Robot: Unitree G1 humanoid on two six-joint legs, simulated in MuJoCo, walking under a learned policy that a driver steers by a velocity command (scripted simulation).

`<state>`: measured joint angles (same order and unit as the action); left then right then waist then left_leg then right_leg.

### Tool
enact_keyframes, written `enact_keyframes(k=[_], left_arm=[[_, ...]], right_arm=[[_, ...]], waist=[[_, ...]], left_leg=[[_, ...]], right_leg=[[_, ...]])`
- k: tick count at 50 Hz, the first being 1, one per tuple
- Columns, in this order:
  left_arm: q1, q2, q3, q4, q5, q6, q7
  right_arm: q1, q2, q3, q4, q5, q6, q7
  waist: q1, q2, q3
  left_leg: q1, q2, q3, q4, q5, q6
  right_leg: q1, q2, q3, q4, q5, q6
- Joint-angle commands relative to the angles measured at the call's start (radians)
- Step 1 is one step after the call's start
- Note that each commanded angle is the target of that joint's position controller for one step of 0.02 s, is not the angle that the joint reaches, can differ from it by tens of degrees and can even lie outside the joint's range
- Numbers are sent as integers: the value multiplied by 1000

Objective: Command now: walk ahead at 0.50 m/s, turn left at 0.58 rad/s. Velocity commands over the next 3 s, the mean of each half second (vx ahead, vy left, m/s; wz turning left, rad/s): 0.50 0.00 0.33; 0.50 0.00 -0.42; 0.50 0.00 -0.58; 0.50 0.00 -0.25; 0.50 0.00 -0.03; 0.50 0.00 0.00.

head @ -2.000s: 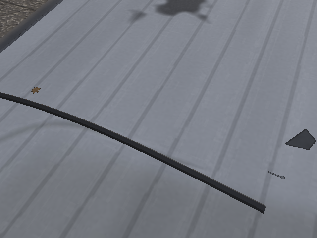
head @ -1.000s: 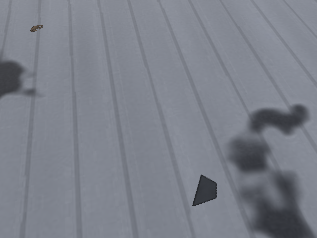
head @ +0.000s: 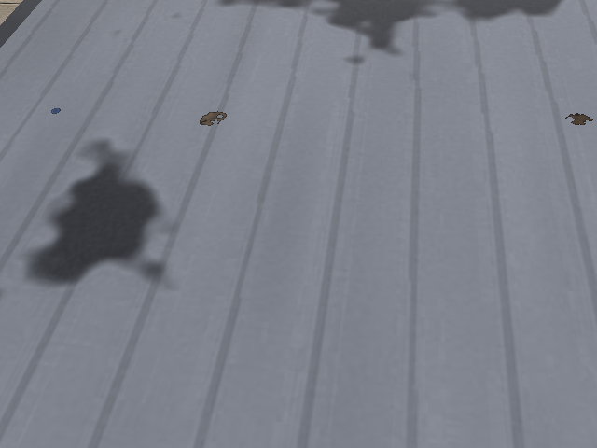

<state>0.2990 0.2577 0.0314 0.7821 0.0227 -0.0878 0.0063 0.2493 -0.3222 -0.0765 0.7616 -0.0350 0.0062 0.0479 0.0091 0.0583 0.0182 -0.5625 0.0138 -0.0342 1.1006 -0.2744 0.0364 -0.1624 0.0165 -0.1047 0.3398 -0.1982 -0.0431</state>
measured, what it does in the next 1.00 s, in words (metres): walks ahead: left foot, then right foot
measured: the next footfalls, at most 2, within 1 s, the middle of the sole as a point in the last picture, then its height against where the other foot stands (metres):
left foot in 0.30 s outside the picture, level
right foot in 0.86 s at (329, 403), level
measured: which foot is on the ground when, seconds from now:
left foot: up 0.00-0.28, down 0.30-0.86, up 0.88-1.00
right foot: down 0.00-0.30, up 0.32-0.84, down 0.86-1.00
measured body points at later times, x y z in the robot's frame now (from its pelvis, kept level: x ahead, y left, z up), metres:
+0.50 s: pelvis +0.26 +0.08 +0.00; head +0.28 +0.09 +0.45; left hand +0.27 +0.34 -0.14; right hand +0.39 -0.17 -0.12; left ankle +0.25 +0.13 -0.75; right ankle +0.27 -0.08 -0.66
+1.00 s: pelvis +0.53 +0.05 -0.01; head +0.55 +0.05 +0.43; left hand +0.65 +0.32 -0.14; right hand +0.58 -0.21 -0.14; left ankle +0.45 +0.20 -0.65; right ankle +0.56 +0.01 -0.75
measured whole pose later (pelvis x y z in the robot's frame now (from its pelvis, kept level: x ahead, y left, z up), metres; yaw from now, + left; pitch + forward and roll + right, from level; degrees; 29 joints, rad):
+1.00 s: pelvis +0.53 +0.05 -0.01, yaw -7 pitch +0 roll +0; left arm 0.23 0.28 0.07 0.85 0.01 -0.02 -0.01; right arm 0.25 -0.24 -0.02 0.84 -0.03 -0.07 0.00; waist -0.01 0.01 0.06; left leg -0.41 0.06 0.00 1.23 -0.34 0.01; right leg -0.29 0.13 -0.05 0.48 -0.19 -0.13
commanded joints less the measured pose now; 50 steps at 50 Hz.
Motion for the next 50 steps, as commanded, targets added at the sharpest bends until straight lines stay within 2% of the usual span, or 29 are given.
enact_keyframes(k=[1,6,10,12,13,14,15,16,17,18,19,20,21,22,24,29,34,37,39,41,42,43,44,45,46,47,48,49,50], left_arm=[[25,110,30,-31,-6,-21,-2],[59,123,37,4,-4,-15,-4],[121,150,45,43,-2,0,5],[140,174,47,65,0,13,8],[145,189,48,74,1,20,10],[141,190,44,76,-4,27,10],[137,162,32,55,-5,27,9],[210,22,-3,-3,-18,23,-15],[118,135,28,0,-9,28,-7],[35,134,31,-19,-24,24,-8],[27,104,19,-12,-30,16,-11],[46,94,20,11,-22,22,-14],[94,89,21,35,-6,41,-18],[122,81,23,56,1,57,-23],[115,66,28,63,0,71,-35],[-51,47,31,29,0,75,-46],[-212,17,12,-22,7,67,-62],[-274,14,5,-55,10,65,-69],[-243,26,10,-55,10,66,-65],[-128,54,25,-28,13,66,-55],[-19,81,40,3,17,59,-49],[141,136,66,48,30,53,-37],[171,262,103,45,32,59,-20],[155,270,106,35,-11,69,-23],[100,245,101,42,-20,73,-15],[55,186,86,43,-21,71,-12],[10,148,76,40,-19,67,-9],[-18,124,67,38,-24,60,-5],[-29,119,62,33,-25,51,-6]], right_arm=[[-37,-19,2,-79,-4,0,16],[-199,13,26,-133,2,-8,34],[-281,8,31,-169,-6,-10,38],[-248,0,27,-163,-14,-13,25],[-176,-12,19,-141,-17,-18,17],[-27,-28,8,-90,-25,-29,6],[143,-82,-13,-37,-37,-37,-10],[165,-196,-35,-38,-30,-40,-26],[213,-196,-41,-52,7,-29,-38],[136,-164,-32,-31,12,-31,-48],[90,-100,-13,-20,11,-40,-50],[50,-60,0,-13,10,-51,-48],[17,-29,11,-8,15,-61,-47],[15,-14,17,-3,15,-72,-45],[36,-23,14,20,18,-92,-44],[95,-19,15,66,18,-106,-48],[149,-19,21,109,20,-108,-62],[198,-32,21,144,15,-98,-74],[186,-57,18,151,12,-91,-82],[164,-90,11,152,7,-78,-89],[156,-102,8,147,7,-70,-89],[124,-106,8,127,12,-70,-85],[171,6,31,65,28,-80,-63],[77,-50,19,26,19,-92,-56],[3,-46,23,-1,18,-105,-50],[5,-43,27,-2,23,-115,-49],[17,-40,25,9,18,-110,-50],[35,-35,27,9,0,-90,-49],[56,-24,29,15,-12,-69,-46]], waist=[[-6,-147,6],[26,-146,47],[48,-140,68],[25,-155,39],[-9,-161,-7],[-78,-133,-88],[-146,-69,-198],[-89,198,-329],[-156,56,-382],[-122,4,-218],[-82,-22,-110],[-40,-35,-58],[-2,-10,-37],[8,3,-36],[20,-2,-15],[-12,-3,61],[-50,-2,92],[-64,-3,98],[-37,19,61],[22,49,-15],[69,43,-80],[156,-14,-158],[106,-247,-257],[119,-180,-311],[99,-103,-156],[57,-48,-66],[10,-12,-2],[-23,-24,11],[-39,-41,-3]], left_leg=[[-157,47,-18,-16,91,-19],[-102,49,55,-289,247,-6],[-41,23,124,-436,160,46],[61,-37,156,-483,55,86],[154,-75,162,-509,18,110],[347,-110,159,-588,61,136],[622,-6,17,-613,27,174],[961,354,-512,-668,30,303],[924,406,-671,-770,114,326],[803,360,-458,-771,228,291],[643,315,-331,-798,332,251],[545,265,-233,-828,372,201],[466,231,-157,-862,385,171],[426,220,-118,-888,390,157],[420,206,-64,-932,396,149],[480,189,55,-992,378,115],[556,194,158,-981,501,92],[655,218,200,-919,661,80],[699,228,233,-813,946,65],[711,238,256,-605,1171,63],[662,238,259,-428,1118,66],[491,210,270,-161,881,45],[64,46,263,237,54,-10],[-128,-69,44,405,-241,-21],[-211,15,-23,358,-136,-13],[-172,51,-11,259,-69,-14],[-114,78,-7,172,-53,-22],[-48,91,-7,117,-49,-41],[-3,95,-3,79,-45,-55]], right_leg=[[96,-274,158,-180,277,-116],[99,-246,11,-185,315,-92],[183,-280,-41,-134,432,-73],[222,-287,-72,-18,722,-65],[233,-288,-86,100,857,-63],[181,-269,-116,287,853,-49],[-9,-241,-123,535,593,-29],[-433,-78,-111,903,-302,24],[-500,-29,76,1041,-332,20],[-549,-78,123,1036,-222,5],[-506,-101,132,953,-163,-2],[-446,-121,143,878,-139,-4],[-378,-123,148,837,-126,2],[-334,-115,150,819,-112,5],[-359,-102,153,795,-63,6],[-528,-101,159,652,124,15],[-516,-85,58,413,228,3],[-498,-58,-2,316,171,-35],[-413,-4,-44,288,81,-74],[-270,62,-69,277,-32,-125],[-129,85,-49,231,-54,-156],[112,32,62,143,-53,-209],[447,-281,541,126,-40,-359],[494,-364,876,-23,13,-432],[387,-338,696,-47,52,-390],[249,-303,595,-70,127,-342],[133,-246,505,-87,219,-293],[52,-198,438,-103,282,-270],[15,-169,397,-111,314,-260]])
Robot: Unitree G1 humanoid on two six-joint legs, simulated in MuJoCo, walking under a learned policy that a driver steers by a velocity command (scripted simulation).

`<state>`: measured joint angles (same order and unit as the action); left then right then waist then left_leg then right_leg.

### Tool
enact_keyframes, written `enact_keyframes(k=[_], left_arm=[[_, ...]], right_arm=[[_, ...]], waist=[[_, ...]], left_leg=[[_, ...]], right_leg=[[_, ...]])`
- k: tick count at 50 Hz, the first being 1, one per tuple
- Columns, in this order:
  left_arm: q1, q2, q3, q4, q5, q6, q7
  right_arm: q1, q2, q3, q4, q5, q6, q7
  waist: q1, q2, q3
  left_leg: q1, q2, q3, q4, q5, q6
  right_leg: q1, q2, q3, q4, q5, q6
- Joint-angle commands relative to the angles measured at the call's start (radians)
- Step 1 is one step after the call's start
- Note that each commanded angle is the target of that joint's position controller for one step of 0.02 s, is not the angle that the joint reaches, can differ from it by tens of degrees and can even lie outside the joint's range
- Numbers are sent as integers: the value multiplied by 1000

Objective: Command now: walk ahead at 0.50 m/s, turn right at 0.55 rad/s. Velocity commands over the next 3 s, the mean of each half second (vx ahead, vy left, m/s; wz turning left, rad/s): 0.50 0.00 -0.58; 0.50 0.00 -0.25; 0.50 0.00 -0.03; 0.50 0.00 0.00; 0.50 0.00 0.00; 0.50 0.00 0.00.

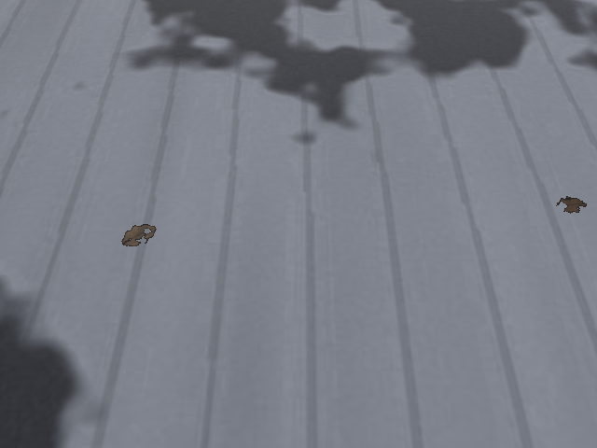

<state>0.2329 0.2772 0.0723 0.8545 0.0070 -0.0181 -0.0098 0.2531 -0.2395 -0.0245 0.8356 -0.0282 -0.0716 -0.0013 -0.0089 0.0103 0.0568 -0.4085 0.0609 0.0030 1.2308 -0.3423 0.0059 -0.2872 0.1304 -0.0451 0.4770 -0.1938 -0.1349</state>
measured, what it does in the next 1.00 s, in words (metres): walks ahead, turning right: left foot, then right foot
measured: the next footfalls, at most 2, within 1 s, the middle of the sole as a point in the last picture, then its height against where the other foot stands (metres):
left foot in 0.36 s outside the picture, level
right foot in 0.86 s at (393, 411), level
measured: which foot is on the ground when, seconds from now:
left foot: up 0.00-0.34, down 0.36-0.86, up 0.88-1.00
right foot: down 0.00-0.36, up 0.38-0.84, down 0.86-1.00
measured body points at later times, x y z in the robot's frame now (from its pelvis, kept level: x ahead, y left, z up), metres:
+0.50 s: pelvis +0.28 +0.04 +0.00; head +0.31 +0.05 +0.45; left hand +0.41 +0.30 -0.13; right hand +0.35 -0.25 -0.09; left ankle +0.35 +0.12 -0.73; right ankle +0.15 -0.04 -0.65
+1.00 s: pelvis +0.50 -0.09 +0.01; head +0.52 -0.11 +0.46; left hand +0.72 +0.09 -0.11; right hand +0.41 -0.33 -0.14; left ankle +0.47 +0.08 -0.65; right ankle +0.51 -0.16 -0.73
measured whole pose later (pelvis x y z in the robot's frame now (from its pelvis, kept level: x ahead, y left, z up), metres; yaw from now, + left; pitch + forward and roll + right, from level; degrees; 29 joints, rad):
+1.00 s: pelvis +0.50 -0.09 +0.01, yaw -24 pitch +1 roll +1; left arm 0.19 0.24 0.03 0.83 0.02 -0.05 -0.01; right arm 0.36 -0.24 -0.03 0.90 -0.02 -0.05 0.02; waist -0.03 0.02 0.04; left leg -0.36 0.05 0.03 1.09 -0.37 0.05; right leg -0.28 0.04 -0.07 0.46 -0.19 -0.08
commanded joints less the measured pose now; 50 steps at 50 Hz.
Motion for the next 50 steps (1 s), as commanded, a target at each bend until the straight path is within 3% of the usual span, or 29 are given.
enact_keyframes(k=[1,4,8,12,15,17,18,19,20,21,22,23,24,26,29,32,35,39,41,42,43,44,45,46,47,48,50], left_arm=[[48,108,23,-37,-10,-30,7],[91,146,32,-30,-8,-41,4],[167,146,35,-21,-8,-36,3],[222,159,38,-19,3,-32,11],[184,181,43,-39,11,-32,22],[124,199,46,-57,12,-39,18],[117,176,39,-60,3,-47,8],[150,84,14,-97,-22,-54,2],[243,65,7,-120,-20,-49,3],[221,130,14,-79,12,-30,11],[157,131,16,-78,18,-25,1],[128,112,13,-83,17,-20,-8],[114,104,13,-87,28,-11,-17],[110,85,7,-92,33,7,-32],[44,61,-4,-117,31,12,-42],[-56,46,-16,-145,32,5,-46],[-172,20,-38,-177,31,-4,-56],[-242,33,-45,-197,34,-12,-51],[-197,47,-40,-182,40,-20,-39],[-92,54,-33,-145,46,-30,-32],[68,89,-16,-84,57,-41,-21],[229,182,9,-60,76,-45,-5],[249,258,29,-51,46,-34,5],[192,212,24,-49,10,-30,8],[119,154,7,-50,8,-35,8],[68,103,-6,-51,11,-41,4],[27,57,-20,-41,6,-54,5]], right_arm=[[54,-99,-22,-63,-23,24,8],[-30,-87,-18,-100,-20,41,14],[-196,-88,-13,-155,-12,39,17],[-303,-97,-6,-196,-2,25,22],[-266,-129,-12,-201,3,12,20],[-88,-168,-30,-149,4,0,6],[47,-205,-44,-118,-7,-14,-7],[186,-291,-63,-123,-33,-17,-25],[135,-341,-77,-123,-30,0,-21],[64,-237,-61,-136,-16,10,-17],[9,-158,-42,-144,-7,11,-13],[-20,-128,-33,-141,-8,10,-11],[-9,-120,-30,-128,-6,4,-13],[27,-119,-30,-101,3,-16,-7],[67,-129,-36,-67,9,-38,6],[94,-125,-35,-37,8,-37,12],[119,-135,-37,-10,13,-33,14],[194,-166,-44,43,14,-18,10],[199,-182,-47,62,14,-6,7],[195,-182,-45,70,19,1,5],[201,-160,-36,69,22,3,4],[200,-96,-15,16,34,-1,9],[258,-66,-15,-2,31,1,13],[159,-153,-42,0,12,12,5],[115,-129,-37,-14,19,4,11],[109,-111,-33,-6,21,2,14],[153,-88,-31,24,-1,26,22]], waist=[[-27,-3,-50],[-10,-33,-33],[59,-70,-16],[103,-77,-22],[65,-92,-28],[-24,-79,-90],[-92,-11,-170],[-124,132,-332],[-38,330,-359],[-14,145,-219],[-14,41,-111],[-1,36,-66],[3,78,-45],[11,107,-47],[12,91,-41],[0,84,-9],[-22,86,3],[-36,91,15],[-7,93,-11],[46,73,-66],[105,35,-165],[161,-111,-307],[121,-267,-374],[118,-119,-258],[79,-101,-137],[44,-74,-87],[-10,-94,-55]], left_leg=[[-145,45,-27,-81,27,-37],[-181,47,-1,-213,118,-65],[-237,27,-1,-424,268,-74],[-236,-13,-7,-561,306,-59],[-107,-37,-33,-666,249,-28],[156,-82,-15,-732,184,6],[359,-25,-62,-787,177,37],[609,241,-357,-841,-79,97],[672,397,-774,-976,-118,184],[544,366,-712,-968,-235,185],[417,313,-544,-984,-181,167],[344,262,-407,-1007,-50,144],[304,229,-309,-1021,61,131],[275,198,-201,-1036,234,131],[295,198,-118,-1068,349,159],[309,171,-33,-1093,393,161],[292,147,43,-1094,437,147],[375,191,38,-1051,529,143],[422,199,51,-947,733,134],[416,176,83,-808,842,120],[328,135,115,-616,785,99],[72,69,151,-292,427,64],[-188,-90,97,-24,-214,43],[-274,-33,-22,29,-155,56],[-280,1,-28,-4,-69,62],[-234,29,-26,-70,-14,61],[-135,47,-18,-136,31,39]], right_leg=[[120,-264,318,-250,358,-169],[87,-228,293,-275,343,-152],[154,-209,316,-261,307,-111],[252,-232,362,-200,384,-100],[255,-257,413,-138,424,-62],[186,-223,410,12,534,-21],[113,-150,354,217,481,4],[-57,-63,247,521,158,38],[-294,30,167,686,-386,49],[-355,-71,177,771,-299,40],[-341,-104,162,750,-207,46],[-317,-134,148,710,-159,55],[-303,-155,137,686,-142,65],[-280,-160,124,678,-111,77],[-342,-158,138,628,-44,89],[-380,-157,121,471,48,105],[-297,-160,43,263,127,107],[-227,-156,-19,129,70,69],[-138,-121,-42,75,-4,35],[1,-91,-55,7,17,13],[227,-102,-27,-10,24,-14],[514,-366,288,-42,-101,-87],[624,-569,700,-171,-43,-187],[541,-511,605,-169,-14,-166],[410,-464,464,-190,64,-140],[309,-411,370,-227,128,-103],[188,-345,256,-282,193,-64]])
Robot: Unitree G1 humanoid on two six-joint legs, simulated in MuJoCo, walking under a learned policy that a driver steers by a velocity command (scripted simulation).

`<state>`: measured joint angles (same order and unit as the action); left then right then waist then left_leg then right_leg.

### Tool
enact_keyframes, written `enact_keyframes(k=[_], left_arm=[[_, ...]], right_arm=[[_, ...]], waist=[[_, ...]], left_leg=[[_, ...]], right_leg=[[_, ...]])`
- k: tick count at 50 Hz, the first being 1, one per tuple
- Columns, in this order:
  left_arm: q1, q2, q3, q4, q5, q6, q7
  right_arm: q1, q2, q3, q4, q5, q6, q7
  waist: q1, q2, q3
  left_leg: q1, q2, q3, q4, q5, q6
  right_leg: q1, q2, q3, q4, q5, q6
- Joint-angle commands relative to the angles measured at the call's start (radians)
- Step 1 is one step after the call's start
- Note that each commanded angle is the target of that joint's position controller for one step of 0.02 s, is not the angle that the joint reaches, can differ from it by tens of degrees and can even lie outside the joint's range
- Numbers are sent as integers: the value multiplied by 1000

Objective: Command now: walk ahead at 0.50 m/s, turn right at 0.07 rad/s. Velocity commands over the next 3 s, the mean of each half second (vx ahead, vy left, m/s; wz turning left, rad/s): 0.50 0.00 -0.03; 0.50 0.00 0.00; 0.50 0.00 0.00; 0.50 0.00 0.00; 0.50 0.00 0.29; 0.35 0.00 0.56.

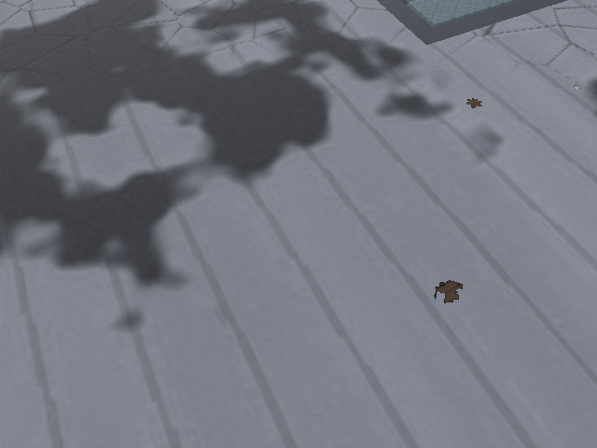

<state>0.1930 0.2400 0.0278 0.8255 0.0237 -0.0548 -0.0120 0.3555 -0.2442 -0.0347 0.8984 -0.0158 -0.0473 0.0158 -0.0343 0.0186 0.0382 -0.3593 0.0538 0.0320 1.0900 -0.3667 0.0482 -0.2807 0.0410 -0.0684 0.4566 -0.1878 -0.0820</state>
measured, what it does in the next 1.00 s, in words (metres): walks ahead: left foot, then right foot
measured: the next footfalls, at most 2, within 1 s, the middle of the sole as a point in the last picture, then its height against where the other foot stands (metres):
left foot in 0.40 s outside the picture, level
right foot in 0.94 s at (344, 365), level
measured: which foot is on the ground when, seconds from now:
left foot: up 0.00-0.38, down 0.40-0.96, up 0.98-1.00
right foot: down 0.00-0.42, up 0.44-0.92, down 0.94-1.00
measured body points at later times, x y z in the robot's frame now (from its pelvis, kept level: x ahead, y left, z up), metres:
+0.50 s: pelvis +0.27 +0.04 -0.01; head +0.30 +0.06 +0.44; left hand +0.25 +0.30 -0.16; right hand +0.41 -0.21 -0.12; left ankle +0.34 +0.12 -0.74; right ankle +0.11 -0.07 -0.65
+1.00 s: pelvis +0.54 +0.01 -0.01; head +0.57 -0.01 +0.43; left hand +0.71 +0.25 -0.12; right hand +0.49 -0.24 -0.17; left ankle +0.37 +0.12 -0.69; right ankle +0.63 -0.07 -0.74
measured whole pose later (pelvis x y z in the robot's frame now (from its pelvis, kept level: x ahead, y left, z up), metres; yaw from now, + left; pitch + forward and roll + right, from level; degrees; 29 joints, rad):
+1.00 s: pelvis +0.54 +0.01 -0.01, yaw +0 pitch +0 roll +1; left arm 0.06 0.21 0.04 0.88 0.04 -0.08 -0.01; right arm 0.41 -0.21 -0.04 1.04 -0.01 -0.07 0.00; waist -0.04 0.01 0.06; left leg -0.11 -0.02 0.03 0.86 -0.44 0.06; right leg -0.41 0.01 -0.10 0.56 -0.14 -0.09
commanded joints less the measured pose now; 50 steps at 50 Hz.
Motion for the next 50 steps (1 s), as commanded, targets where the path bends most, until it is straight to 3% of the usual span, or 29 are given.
enact_keyframes(k=[1,4,8,14,17,18,19,20,21,22,23,24,25,27,28,31,34,38,42,44,45,46,47,48,49,50], left_arm=[[81,95,25,-2,-11,-26,7],[131,118,34,37,-20,-39,8],[190,110,30,78,-18,-39,7],[282,129,31,142,-8,-36,16],[267,147,34,161,-2,-32,26],[252,156,36,164,1,-31,28],[236,163,38,167,1,-27,27],[233,149,32,163,-3,-27,26],[281,74,11,126,-31,-30,20],[331,76,20,134,-31,-31,16],[258,127,35,128,-10,-26,18],[190,112,32,113,-8,-31,12],[165,86,29,110,-10,-30,8],[183,58,24,122,13,-5,-2],[185,49,23,123,16,4,-7],[92,43,21,93,14,17,-16],[-44,41,17,49,9,17,-20],[-173,23,4,11,0,12,-21],[-238,41,8,-18,0,5,-16],[-213,54,15,-18,1,-3,-12],[-155,64,22,-1,3,-8,-8],[-27,74,32,41,7,-17,-1],[153,116,51,101,21,-28,10],[305,219,78,120,45,-33,22],[297,245,88,128,15,-16,14],[178,195,77,109,-8,-8,9]], right_arm=[[52,-75,-21,-35,-18,11,11],[-36,-63,-22,-60,-22,23,22],[-196,-55,-16,-106,-16,21,23],[-363,-57,-5,-160,-11,13,19],[-343,-72,-11,-162,-12,3,13],[-282,-82,-18,-144,-13,-2,7],[-156,-96,-28,-102,-16,-9,-2],[23,-133,-44,-42,-29,-20,-13],[165,-239,-72,-19,-52,-25,-25],[155,-268,-81,-11,-23,-12,-14],[38,-221,-72,-28,4,-7,-8],[-49,-148,-53,-43,6,-10,-6],[-88,-100,-39,-39,1,-15,-5],[-92,-62,-26,-12,1,-30,-9],[-65,-66,-26,2,1,-39,-9],[-9,-98,-33,37,8,-52,-8],[37,-88,-29,62,9,-51,-8],[96,-93,-27,89,7,-51,-11],[137,-100,-28,118,-3,-44,-22],[119,-111,-32,124,-8,-39,-29],[102,-118,-34,124,-10,-37,-31],[85,-121,-35,125,-7,-34,-30],[82,-103,-27,117,-4,-33,-28],[125,-27,-6,74,28,-36,-18],[166,-47,-19,80,28,-35,-17],[88,-101,-35,74,9,-30,-21]], waist=[[9,-101,-40],[9,-83,0],[41,-74,44],[84,-75,73],[56,-77,63],[26,-84,29],[-31,-72,-38],[-98,-39,-141],[-112,119,-277],[-73,252,-352],[-34,105,-207],[-14,33,-92],[15,10,-28],[57,46,-4],[61,47,-11],[60,34,17],[31,32,53],[-6,43,58],[-18,52,69],[5,56,59],[34,59,31],[92,42,-31],[155,1,-135],[174,-167,-281],[147,-270,-349],[107,-131,-200]], left_leg=[[-165,48,-37,-1,71,-11],[-238,63,-24,-65,159,-35],[-305,67,-6,-244,292,-53],[-272,23,29,-458,345,-12],[-194,-14,45,-520,248,34],[-101,-46,59,-538,208,51],[50,-82,77,-587,208,73],[298,-48,36,-613,229,105],[591,223,-323,-649,104,187],[674,371,-724,-804,126,276],[549,330,-608,-814,69,253],[405,295,-476,-843,81,234],[300,244,-377,-885,127,196],[196,179,-253,-923,241,156],[186,172,-229,-930,305,161],[199,157,-166,-976,336,174],[235,131,-120,-998,365,165],[285,120,-73,-982,454,148],[403,165,-75,-930,561,145],[443,181,-69,-866,683,132],[446,177,-56,-790,813,119],[427,151,-29,-640,902,104],[310,104,6,-427,806,82],[6,1,69,-72,406,35],[-195,-134,-3,161,-166,30],[-271,-57,-84,211,-100,45]], right_leg=[[165,-249,261,-277,225,-124],[163,-237,213,-334,235,-142],[198,-216,160,-353,269,-136],[321,-246,129,-321,387,-118],[386,-267,114,-235,581,-98],[390,-262,101,-155,726,-85],[376,-237,77,0,819,-69],[259,-190,43,219,711,-49],[-37,-85,-16,572,308,-10],[-250,69,61,822,-329,1],[-326,-11,148,877,-270,-14],[-334,-55,138,839,-188,-16],[-303,-94,127,765,-138,-16],[-217,-123,115,685,-99,5],[-203,-120,102,675,-87,14],[-287,-146,75,586,-7,42],[-357,-158,49,425,95,67],[-314,-127,9,225,188,68],[-308,-106,6,136,142,37],[-250,-84,-1,96,67,7],[-164,-56,-12,72,27,-10],[-9,-23,-31,12,39,-33],[236,-60,16,-6,45,-68],[537,-341,392,-49,-89,-158],[602,-470,745,-189,-103,-241],[482,-423,611,-190,-139,-213]])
